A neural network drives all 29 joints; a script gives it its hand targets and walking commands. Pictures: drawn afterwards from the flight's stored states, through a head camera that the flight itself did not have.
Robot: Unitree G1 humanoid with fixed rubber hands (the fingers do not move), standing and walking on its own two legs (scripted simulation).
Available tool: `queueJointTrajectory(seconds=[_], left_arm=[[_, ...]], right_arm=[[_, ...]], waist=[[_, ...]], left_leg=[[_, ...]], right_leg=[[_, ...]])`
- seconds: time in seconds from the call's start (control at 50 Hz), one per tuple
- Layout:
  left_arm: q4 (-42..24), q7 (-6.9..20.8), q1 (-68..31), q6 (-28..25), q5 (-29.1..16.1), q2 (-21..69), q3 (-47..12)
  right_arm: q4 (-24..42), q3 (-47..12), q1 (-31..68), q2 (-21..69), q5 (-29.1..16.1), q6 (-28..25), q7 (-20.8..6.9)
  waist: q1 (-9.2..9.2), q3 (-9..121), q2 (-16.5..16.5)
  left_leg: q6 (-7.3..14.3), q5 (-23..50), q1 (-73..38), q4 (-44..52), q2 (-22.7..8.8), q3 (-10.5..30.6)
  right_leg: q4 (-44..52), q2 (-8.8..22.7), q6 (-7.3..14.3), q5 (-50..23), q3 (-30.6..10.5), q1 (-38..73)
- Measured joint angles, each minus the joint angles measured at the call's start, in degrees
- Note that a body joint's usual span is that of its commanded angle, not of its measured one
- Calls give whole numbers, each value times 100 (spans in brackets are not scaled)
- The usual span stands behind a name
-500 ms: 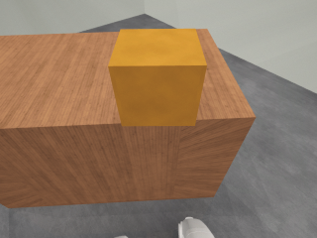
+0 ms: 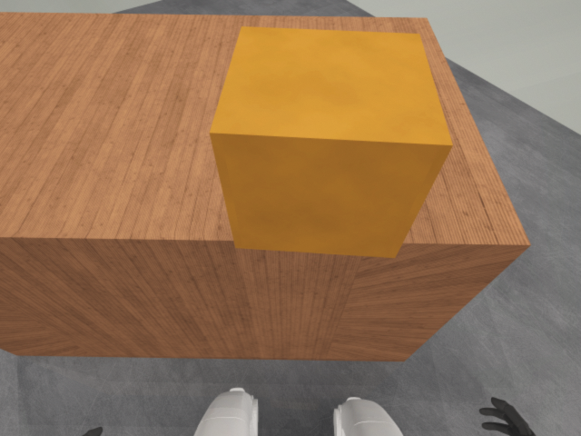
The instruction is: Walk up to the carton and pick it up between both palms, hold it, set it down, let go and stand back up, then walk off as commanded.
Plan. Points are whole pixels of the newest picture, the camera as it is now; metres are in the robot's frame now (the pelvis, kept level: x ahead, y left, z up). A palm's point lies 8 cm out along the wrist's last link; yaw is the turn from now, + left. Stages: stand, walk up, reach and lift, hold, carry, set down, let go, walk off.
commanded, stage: walk up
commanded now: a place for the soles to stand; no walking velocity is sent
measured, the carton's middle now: (321, 147) +0.47 -0.03 +0.12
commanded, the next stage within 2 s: reach and lift in 1.08 s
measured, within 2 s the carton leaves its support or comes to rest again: neither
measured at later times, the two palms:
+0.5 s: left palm out of the picture +0.12 +0.28 -0.07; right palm out of the picture +0.12 -0.29 -0.07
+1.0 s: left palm out of the picture +0.13 +0.27 -0.05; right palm out of the picture +0.07 -0.29 -0.06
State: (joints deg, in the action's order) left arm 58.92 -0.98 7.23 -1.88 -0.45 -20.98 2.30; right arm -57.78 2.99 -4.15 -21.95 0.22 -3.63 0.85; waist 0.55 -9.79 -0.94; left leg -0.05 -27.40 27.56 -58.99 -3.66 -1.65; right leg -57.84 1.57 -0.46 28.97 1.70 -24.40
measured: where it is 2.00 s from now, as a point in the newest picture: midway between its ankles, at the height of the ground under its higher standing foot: outside the picture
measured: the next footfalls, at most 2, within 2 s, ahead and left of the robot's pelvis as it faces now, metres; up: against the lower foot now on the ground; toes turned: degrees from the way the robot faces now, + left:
none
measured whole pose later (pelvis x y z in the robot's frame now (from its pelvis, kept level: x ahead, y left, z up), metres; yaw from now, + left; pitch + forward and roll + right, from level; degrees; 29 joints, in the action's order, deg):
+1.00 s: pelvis +0.01 +0.00 +0.07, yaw -2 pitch -3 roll +0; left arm 67.1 0.7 1.6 -1.5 0.4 -18.1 0.1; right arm -68.8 0.3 -3.6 -18.2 0.7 -1.6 -0.9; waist -1.5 -4.2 -0.2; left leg -1.0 -10.1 8.9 -22.6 -3.0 -5.1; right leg -23.4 1.0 -0.8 12.1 -0.2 -7.9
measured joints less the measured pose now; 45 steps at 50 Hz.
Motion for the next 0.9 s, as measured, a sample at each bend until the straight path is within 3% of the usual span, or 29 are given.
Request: queueJointTrajectory(seconds=[0.1, 0.36, 0.66, 0.9], left_arm=[[170, 27, -309, -69, -14, -55, -16], [526, 67, -698, -2, 26, 100, -138], [824, 160, -551, 38, 77, 286, -214], [824, 171, -567, 27, 83, 288, -220]], right_arm=[[-302, -124, 284, 274, -35, 78, -16], [-677, -219, 579, 424, -18, 136, -66], [-983, -227, 316, 288, 9, 208, -150], [-1093, -256, 82, 333, 46, 214, -173]], waist=[[-13, 96, 158], [-60, 251, 55], [-142, 370, 53], [-202, 510, 63]], left_leg=[[-46, 106, -191, 327, 44, -18], [-84, 645, -751, 1433, -36, -75], [-126, 1469, -1568, 3050, 35, -261], [-110, 1713, -1818, 3575, 55, -320]], right_leg=[[274, 36, -26, -29, 0, 172], [1442, -83, 8, -641, -10, 716], [2812, -68, 15, -1378, -132, 1357], [3350, -68, -13, -1649, -171, 1594]])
